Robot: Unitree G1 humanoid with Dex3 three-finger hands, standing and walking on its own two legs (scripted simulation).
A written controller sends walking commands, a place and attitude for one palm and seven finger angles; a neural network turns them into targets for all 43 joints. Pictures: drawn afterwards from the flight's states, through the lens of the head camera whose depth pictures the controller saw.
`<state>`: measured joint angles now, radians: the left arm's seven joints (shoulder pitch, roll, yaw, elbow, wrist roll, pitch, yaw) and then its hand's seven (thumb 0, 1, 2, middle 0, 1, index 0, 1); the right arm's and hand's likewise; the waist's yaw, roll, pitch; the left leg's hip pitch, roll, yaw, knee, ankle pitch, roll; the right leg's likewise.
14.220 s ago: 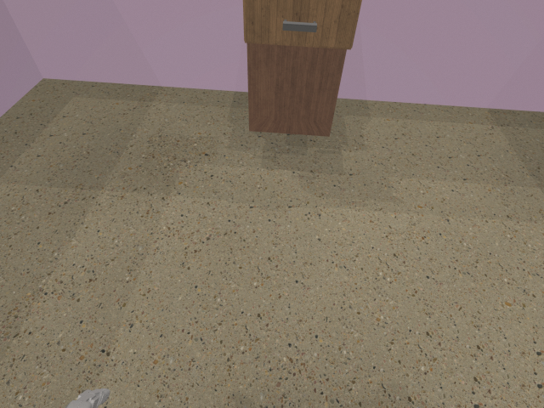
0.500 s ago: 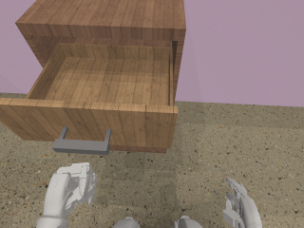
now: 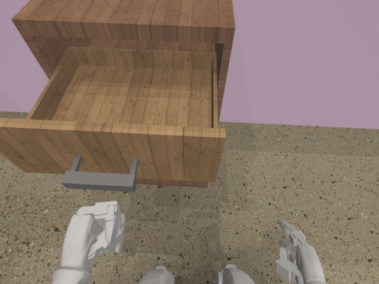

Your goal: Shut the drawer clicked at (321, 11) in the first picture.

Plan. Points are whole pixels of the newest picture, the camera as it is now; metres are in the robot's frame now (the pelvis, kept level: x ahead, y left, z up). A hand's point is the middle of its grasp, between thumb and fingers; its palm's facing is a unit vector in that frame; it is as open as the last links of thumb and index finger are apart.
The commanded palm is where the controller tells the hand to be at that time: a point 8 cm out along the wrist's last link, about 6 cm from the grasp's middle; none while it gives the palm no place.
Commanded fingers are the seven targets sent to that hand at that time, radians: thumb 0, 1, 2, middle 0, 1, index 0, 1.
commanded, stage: bring the fist close to the handle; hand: left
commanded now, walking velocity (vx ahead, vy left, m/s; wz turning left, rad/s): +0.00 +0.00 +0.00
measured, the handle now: (103, 171) +0.32 +0.19 +0.06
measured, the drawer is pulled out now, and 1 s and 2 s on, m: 0.27 0.21 0.08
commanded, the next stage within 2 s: push the drawer shut in 0.02 s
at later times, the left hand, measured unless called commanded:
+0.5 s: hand (122, 211) +0.25 +0.14 +0.05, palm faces -0.04 -1.00 -0.05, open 3.3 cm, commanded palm +0.23 +0.20 +0.06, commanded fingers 0.00 0.90 0.90 -1.40 -1.60 -1.40 -1.60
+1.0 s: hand (128, 182) +0.31 +0.14 +0.05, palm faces -0.04 -1.00 -0.04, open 3.3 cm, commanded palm +0.30 +0.19 +0.06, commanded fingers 0.00 0.90 0.90 -1.40 -1.60 -1.40 -1.60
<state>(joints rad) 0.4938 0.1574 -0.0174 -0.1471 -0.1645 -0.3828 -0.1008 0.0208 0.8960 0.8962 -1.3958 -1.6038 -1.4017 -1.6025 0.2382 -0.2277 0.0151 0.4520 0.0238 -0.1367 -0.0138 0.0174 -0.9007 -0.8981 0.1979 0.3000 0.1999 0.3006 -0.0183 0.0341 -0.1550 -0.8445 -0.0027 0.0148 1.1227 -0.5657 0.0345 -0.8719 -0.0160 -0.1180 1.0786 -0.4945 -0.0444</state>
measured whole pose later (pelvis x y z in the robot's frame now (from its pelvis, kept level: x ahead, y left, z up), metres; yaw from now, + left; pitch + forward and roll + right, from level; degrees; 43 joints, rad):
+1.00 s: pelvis -0.01 +0.00 +0.01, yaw +0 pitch +16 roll -1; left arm -0.03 0.20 0.05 0.26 -0.18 -0.35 -0.09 0.05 0.82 0.92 -1.40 -1.60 -1.40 -1.60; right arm 0.22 -0.25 0.04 0.56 0.03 -0.13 -0.02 0.02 -0.90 -0.90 0.20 0.30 0.20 0.30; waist -0.04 0.04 -0.12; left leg -0.84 -0.01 0.01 1.08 -0.52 0.03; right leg -0.86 -0.02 -0.12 1.03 -0.45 -0.05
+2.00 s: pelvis -0.01 -0.01 +0.01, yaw -1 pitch +19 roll +0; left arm -0.58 0.27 0.22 0.88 -0.12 -0.45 -0.07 0.05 0.88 0.94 -1.40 -1.60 -1.40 -1.60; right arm 0.29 -0.25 0.02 0.64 0.01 -0.03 0.00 0.01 -0.90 -0.90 0.20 0.30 0.20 0.30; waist -0.11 0.03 -0.12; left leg -0.89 0.00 0.04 1.05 -0.50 0.03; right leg -0.93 0.00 -0.10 1.02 -0.43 -0.05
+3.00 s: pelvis -0.02 +0.01 -0.01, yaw -2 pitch +26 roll -4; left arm -1.02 0.47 0.33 1.29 -0.01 -0.48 -0.07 0.01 0.66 0.97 -1.40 -1.60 -1.40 -1.60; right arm 0.39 -0.26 0.06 0.65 -0.05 0.01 0.02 0.01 -0.90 -0.90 0.20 0.30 0.20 0.30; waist -0.23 0.04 -0.11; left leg -1.09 0.01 0.00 1.14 -0.50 0.05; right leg -1.09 0.00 -0.13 1.04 -0.40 -0.04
